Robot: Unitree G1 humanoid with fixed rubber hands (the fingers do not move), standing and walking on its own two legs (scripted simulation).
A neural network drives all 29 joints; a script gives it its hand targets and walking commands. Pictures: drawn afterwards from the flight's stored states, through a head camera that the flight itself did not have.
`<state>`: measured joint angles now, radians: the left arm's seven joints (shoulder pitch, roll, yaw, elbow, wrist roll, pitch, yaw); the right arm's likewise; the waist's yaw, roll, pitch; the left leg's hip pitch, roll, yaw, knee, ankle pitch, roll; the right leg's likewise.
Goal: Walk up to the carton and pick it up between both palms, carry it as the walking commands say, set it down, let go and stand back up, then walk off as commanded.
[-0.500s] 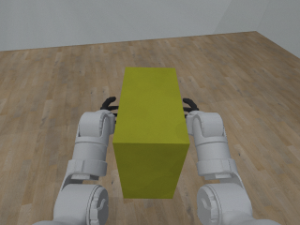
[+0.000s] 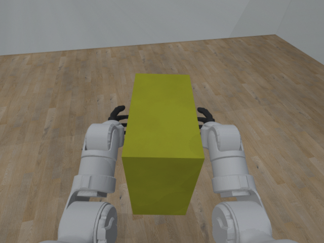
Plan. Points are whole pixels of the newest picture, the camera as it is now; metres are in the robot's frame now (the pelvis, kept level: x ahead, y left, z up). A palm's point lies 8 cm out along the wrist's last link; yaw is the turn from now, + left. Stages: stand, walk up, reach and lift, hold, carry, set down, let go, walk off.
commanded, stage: carry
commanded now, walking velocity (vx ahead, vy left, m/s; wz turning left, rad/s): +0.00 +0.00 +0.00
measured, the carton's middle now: (160, 145) +0.36 +0.00 +0.04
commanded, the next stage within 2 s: none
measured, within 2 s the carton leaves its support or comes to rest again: neither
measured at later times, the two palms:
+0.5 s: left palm (113, 130) +0.35 +0.12 +0.12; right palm (209, 132) +0.34 -0.12 +0.12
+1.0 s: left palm (130, 153) +0.31 +0.08 +0.08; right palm (227, 179) +0.24 -0.15 +0.07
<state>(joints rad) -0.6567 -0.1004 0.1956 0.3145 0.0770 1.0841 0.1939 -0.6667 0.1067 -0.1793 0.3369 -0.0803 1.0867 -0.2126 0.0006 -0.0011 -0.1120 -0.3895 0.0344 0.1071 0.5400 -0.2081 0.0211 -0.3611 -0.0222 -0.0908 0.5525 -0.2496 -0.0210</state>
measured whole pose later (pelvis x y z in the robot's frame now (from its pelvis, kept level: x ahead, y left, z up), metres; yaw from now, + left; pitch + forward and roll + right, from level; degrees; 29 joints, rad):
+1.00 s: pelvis -0.01 +0.04 -0.01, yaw -15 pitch +4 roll +0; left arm -0.34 -0.18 0.09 -0.12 0.09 1.17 0.18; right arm -0.32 0.17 -0.06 -0.14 -0.11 1.18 -0.20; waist 0.01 0.03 -0.08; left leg -0.46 0.11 0.29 0.73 -0.37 0.02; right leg -0.42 -0.06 -0.12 0.66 -0.29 -0.01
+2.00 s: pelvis +0.02 +0.25 -0.01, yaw -49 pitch +5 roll +2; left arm -0.35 -0.18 0.07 -0.19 0.11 1.18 0.17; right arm -0.34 0.17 -0.06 -0.20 -0.10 1.19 -0.21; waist -0.02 -0.02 -0.05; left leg -0.45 0.04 0.05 0.67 -0.35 -0.06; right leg -0.47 -0.07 0.11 0.61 -0.23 0.07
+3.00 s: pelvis +0.15 +0.40 -0.01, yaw -87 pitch +5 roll +0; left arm -0.34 -0.17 0.08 -0.20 0.09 1.21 0.20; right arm -0.35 0.18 -0.05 -0.16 -0.12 1.21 -0.18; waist 0.02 -0.02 -0.08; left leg -0.42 0.11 0.21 0.61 -0.27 0.02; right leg -0.52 -0.01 -0.13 0.89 -0.51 0.00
